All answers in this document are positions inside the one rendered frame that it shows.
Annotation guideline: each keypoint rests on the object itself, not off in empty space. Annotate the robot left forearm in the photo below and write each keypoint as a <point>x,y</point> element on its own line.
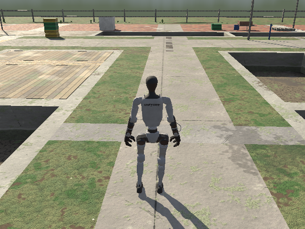
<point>129,128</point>

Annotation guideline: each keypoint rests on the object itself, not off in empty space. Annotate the left robot hand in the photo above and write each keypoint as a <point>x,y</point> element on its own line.
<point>127,140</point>

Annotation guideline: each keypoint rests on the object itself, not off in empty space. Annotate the robot right upper arm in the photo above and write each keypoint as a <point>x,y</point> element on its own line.
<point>169,108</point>

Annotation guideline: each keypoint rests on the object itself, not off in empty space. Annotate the humanoid robot torso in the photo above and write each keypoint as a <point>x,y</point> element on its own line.
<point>152,114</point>

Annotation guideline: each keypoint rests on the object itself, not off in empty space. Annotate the robot left upper arm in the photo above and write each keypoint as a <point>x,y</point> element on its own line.
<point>134,110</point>

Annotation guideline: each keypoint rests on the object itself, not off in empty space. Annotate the right robot hand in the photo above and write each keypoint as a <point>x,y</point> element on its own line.
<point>177,140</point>

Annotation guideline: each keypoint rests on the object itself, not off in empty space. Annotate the robot right forearm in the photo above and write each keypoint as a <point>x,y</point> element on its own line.
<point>174,127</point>

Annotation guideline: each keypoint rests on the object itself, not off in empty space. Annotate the left robot shin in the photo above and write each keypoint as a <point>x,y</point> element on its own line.
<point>139,171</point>

